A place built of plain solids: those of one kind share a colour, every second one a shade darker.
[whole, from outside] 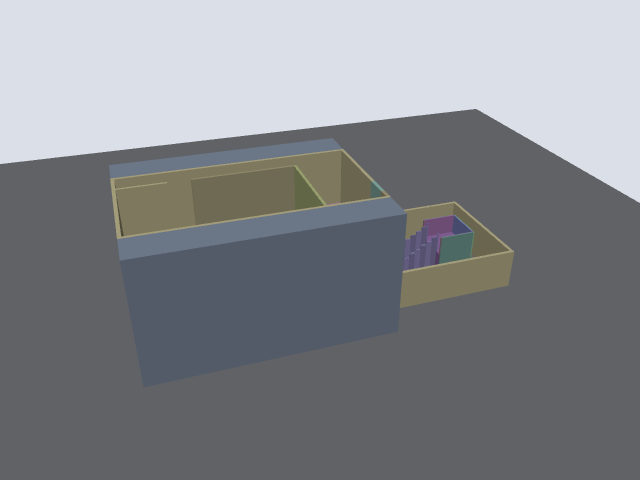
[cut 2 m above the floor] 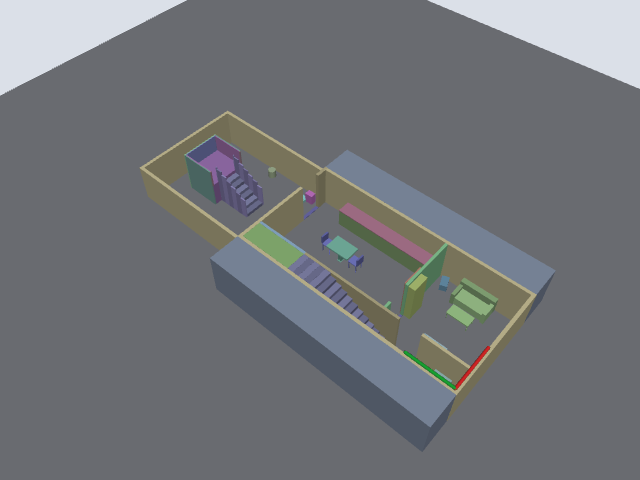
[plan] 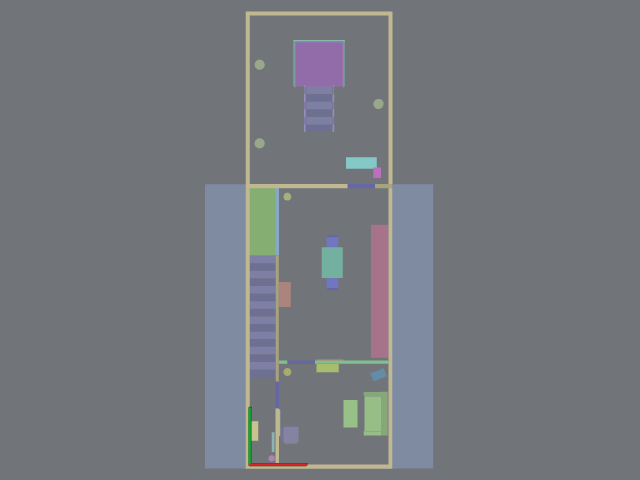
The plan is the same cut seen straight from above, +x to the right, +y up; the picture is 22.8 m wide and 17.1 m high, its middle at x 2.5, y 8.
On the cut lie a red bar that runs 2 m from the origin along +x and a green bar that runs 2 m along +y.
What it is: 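A terraced town house, two up and two down, 4.9 m between the party walls, 9.8 m deep; a hall 0.92 m wide; a stair of 17 risers of 166 mm on goings of 271 mm, 0.92 m wide, straight between the party wall and the hall's partition, arriving straight on the upper floor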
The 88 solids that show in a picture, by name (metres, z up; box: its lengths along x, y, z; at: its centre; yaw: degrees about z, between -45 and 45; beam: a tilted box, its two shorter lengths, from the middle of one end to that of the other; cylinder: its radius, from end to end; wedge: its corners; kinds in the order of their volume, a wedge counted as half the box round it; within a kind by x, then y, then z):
{
 "neighbour_1": {"box": [1.46, 10.12, 5.48], "at": [-0.87, 4.92, 2.69]},
 "neighbour_2": {"box": [1.46, 10.12, 5.48], "at": [5.81, 4.92, 2.69]},
 "wall_1": {"box": [0.15, 10.14, 5.48], "at": [-0.07, 4.92, 2.69]},
 "wall_2": {"box": [0.15, 6.3, 1.85], "at": [-0.07, 12.99, 0.88]},
 "wall_3": {"box": [0.12, 2.0, 5.48], "at": [0.98, 1.0, 2.69]},
 "wall_4": {"box": [0.12, 4.49, 5.48], "at": [0.98, 5.2, 2.69]},
 "wall_5": {"box": [3.64, 0.15, 5.48], "at": [1.67, 9.92, 2.69]},
 "wall_6": {"box": [5.24, 0.15, 5.48], "at": [2.47, -0.07, 2.69]},
 "wall_7": {"box": [5.24, 0.15, 1.85], "at": [2.47, 16.07, 0.88]},
 "wall_8": {"box": [0.62, 0.15, 5.48], "at": [4.77, 9.92, 2.69]},
 "wall_9": {"box": [0.15, 10.14, 5.48], "at": [5.01, 4.92, 2.69]},
 "wall_10": {"box": [0.15, 6.3, 1.85], "at": [5.01, 12.99, 0.88]},
 "tread_1": {"box": [0.92, 0.27, 0.22], "at": [0.46, 3.25, 0.06]},
 "tread_2": {"box": [0.92, 0.27, 0.38], "at": [0.46, 3.52, 0.14]},
 "tread_3": {"box": [0.92, 0.27, 0.55], "at": [0.46, 3.79, 0.22]},
 "tread_4": {"box": [0.92, 0.27, 0.72], "at": [0.46, 4.06, 0.31]},
 "tread_5": {"box": [0.92, 0.27, 0.88], "at": [0.46, 4.33, 0.39]},
 "tread_6": {"box": [0.92, 0.27, 1.05], "at": [0.46, 4.6, 0.47]},
 "tread_7": {"box": [0.92, 0.27, 1.21], "at": [0.46, 4.87, 0.56]},
 "tread_8": {"box": [0.92, 0.27, 1.38], "at": [0.46, 5.14, 0.64]},
 "tread_9": {"box": [0.92, 0.27, 1.55], "at": [0.46, 5.41, 0.72]},
 "tread_10": {"box": [0.92, 0.27, 1.71], "at": [0.46, 5.68, 0.81]},
 "tread_11": {"box": [0.92, 0.27, 1.88], "at": [0.46, 5.96, 0.89]},
 "tread_12": {"box": [0.92, 0.27, 2.05], "at": [0.46, 6.23, 0.97]},
 "tread_13": {"box": [0.92, 0.27, 2.21], "at": [0.46, 6.5, 1.06]},
 "tread_14": {"box": [0.92, 0.27, 2.38], "at": [0.46, 6.77, 1.14]},
 "tread_15": {"box": [0.92, 0.27, 2.55], "at": [0.46, 7.04, 1.22]},
 "tread_16": {"box": [0.92, 0.27, 2.71], "at": [0.46, 7.31, 1.31]},
 "tread_17": {"box": [0.92, 0.27, 0.22], "at": [2.47, 11.98, 0.06]},
 "tread_18": {"box": [0.92, 0.27, 0.38], "at": [2.47, 12.25, 0.14]},
 "tread_19": {"box": [0.92, 0.27, 0.55], "at": [2.47, 12.52, 0.22]},
 "tread_20": {"box": [0.92, 0.27, 0.72], "at": [2.47, 12.79, 0.31]},
 "tread_21": {"box": [0.92, 0.27, 0.88], "at": [2.47, 13.06, 0.39]},
 "tread_22": {"box": [0.92, 0.27, 1.05], "at": [2.47, 13.33, 0.47]},
 "under_landing_1": {"box": [0.92, 2.4, 2.78], "at": [0.46, 8.64, 1.34]},
 "plat_1": {"box": [1.72, 1.6, 1.21], "at": [2.47, 14.27, 0.56]},
 "kitchen_run_units_1": {"box": [0.6, 4.74, 0.91], "at": [4.64, 6.18, 0.41]},
 "bedroom_front_wall_1": {"box": [3.96, 0.12, 2.7], "at": [2.96, 7.38, 4.08]},
 "kitchen_wall_1": {"box": [0.3, 0.12, 2.78], "at": [1.19, 3.65, 1.34]},
 "kitchen_wall_2": {"box": [2.62, 0.12, 2.78], "at": [3.63, 3.65, 1.34]},
 "partition_low_beyond_1": {"box": [0.12, 2.4, 2.78], "at": [0.98, 8.64, 1.34]},
 "sofa_1": {"box": [0.65, 1.24, 0.37], "at": [4.41, 1.81, 0.24]},
 "sofa_2": {"box": [0.86, 0.16, 0.65], "at": [4.49, 1.11, 0.28]},
 "sofa_3": {"box": [0.86, 0.16, 0.65], "at": [4.49, 2.51, 0.28]},
 "sofa_4": {"box": [0.24, 1.56, 0.83], "at": [4.8, 1.81, 0.36]},
 "shelf_1": {"box": [0.8, 0.3, 1.95], "at": [2.77, 3.44, 0.93]},
 "back_wall_over_door_1": {"box": [0.99, 0.15, 2.74], "at": [3.97, 9.92, 4.06]},
 "guard_ground_1": {"box": [0.06, 1.6, 2.11], "at": [1.58, 14.27, 1.01]},
 "guard_ground_2": {"box": [0.06, 1.6, 2.11], "at": [3.36, 14.27, 1.01]},
 "dresser_1": {"box": [0.42, 0.9, 0.92], "at": [1.25, 6.06, 0.41]},
 "piece_1": {"box": [0.06, 0.27, 1.12], "at": [1.96, 11.98, 0.51]},
 "piece_2": {"box": [0.06, 0.27, 1.28], "at": [1.96, 12.25, 0.59]},
 "piece_3": {"box": [0.06, 0.27, 1.45], "at": [1.96, 12.52, 0.67]},
 "piece_4": {"box": [0.06, 0.27, 1.62], "at": [1.96, 12.79, 0.76]},
 "piece_5": {"box": [0.06, 0.27, 1.78], "at": [1.96, 13.06, 0.84]},
 "piece_6": {"box": [0.06, 0.27, 1.95], "at": [1.96, 13.33, 0.92]},
 "piece_7": {"box": [0.06, 0.27, 1.12], "at": [2.98, 11.98, 0.51]},
 "piece_8": {"box": [0.06, 0.27, 1.28], "at": [2.98, 12.25, 0.59]},
 "piece_9": {"box": [0.06, 0.27, 1.45], "at": [2.98, 12.52, 0.67]},
 "piece_10": {"box": [0.06, 0.27, 1.62], "at": [2.98, 12.79, 0.76]},
 "piece_11": {"box": [0.06, 0.27, 1.78], "at": [2.98, 13.06, 0.84]},
 "piece_12": {"box": [0.06, 0.27, 1.95], "at": [2.98, 13.33, 0.92]},
 "guard_far_ground_1": {"box": [1.84, 0.06, 2.11], "at": [2.47, 15.1, 1.01]},
 "guard_whole_1": {"box": [0.06, 1.6, 0.9], "at": [1.61, 14.27, 1.61]},
 "guard_whole_2": {"box": [0.06, 1.6, 0.9], "at": [3.33, 14.27, 1.61]},
 "kitchen_run_worktop_1": {"box": [0.62, 4.74, 0.04], "at": [4.63, 6.18, 0.88]},
 "plant_pot_1": {"cylinder": 0.18, "from": [0.35, 11.44, 0.0], "to": [0.35, 11.44, 0.38]},
 "plant_pot_2": {"cylinder": 0.18, "from": [0.35, 14.24, 0.0], "to": [0.35, 14.24, 0.38]},
 "plant_pot_3": {"cylinder": 0.18, "from": [4.59, 12.84, 0.0], "to": [4.59, 12.84, 0.38]},
 "shoe_rack_1": {"box": [0.3, 0.7, 0.5], "at": [0.15, 1.19, 0.2]},
 "door_leaf_kitchen_1": {"box": [0.97, 0.05, 2.07], "at": [2.85, 3.73, 0.98]},
 "guard_far_whole_1": {"box": [1.72, 0.06, 0.9], "at": [2.47, 15.07, 1.61]},
 "yard_step_1": {"box": [1.09, 0.41, 0.2], "at": [3.97, 10.74, 0.05]},
 "box_cardboard_1": {"box": [0.51, 0.31, 0.38], "at": [4.59, 3.2, 0.14], "yaw": 21.3},
 "meeting_table_1": {"box": [0.75, 1.1, 0.07], "at": [2.94, 7.19, 0.7]},
 "bin_recycle_1": {"box": [0.28, 0.38, 0.55], "at": [4.54, 10.39, 0.23]},
 "radiator_1": {"box": [0.1, 0.7, 0.6], "at": [0.83, 0.8, 0.42]},
 "side_chair_1": {"box": [0.38, 0.08, 0.38], "at": [2.94, 6.25, 0.65]},
 "side_chair_2": {"box": [0.42, 0.42, 0.04], "at": [2.94, 6.49, 0.43]},
 "side_chair_3": {"box": [0.42, 0.42, 0.04], "at": [2.94, 7.89, 0.43]},
 "side_chair_4": {"box": [0.38, 0.08, 0.38], "at": [2.94, 8.13, 0.65]},
 "coffee_table_1": {"box": [0.5, 0.98, 0.07], "at": [3.59, 1.81, 0.36]},
 "threshold_1": {"box": [0.13, 0.96, 0.07], "at": [0.98, 2.48, -0.01]},
 "threshold_2": {"box": [0.98, 0.13, 0.07], "at": [1.83, 3.65, -0.01]},
 "threshold_3": {"box": [0.97, 0.16, 0.08], "at": [3.97, 9.92, -0.01]},
 "armchair_shell_1": {"box": [0.54, 0.55, 0.1], "at": [1.47, 1.07, 0.4]},
 "bin_waste_1": {"cylinder": 0.14, "from": [1.34, 9.54, 0.0], "to": [1.34, 9.54, 0.31]},
 "floor_lamp_1": {"cylinder": 0.14, "from": [1.34, 3.3, 0.0], "to": [1.34, 3.3, 0.03]}
}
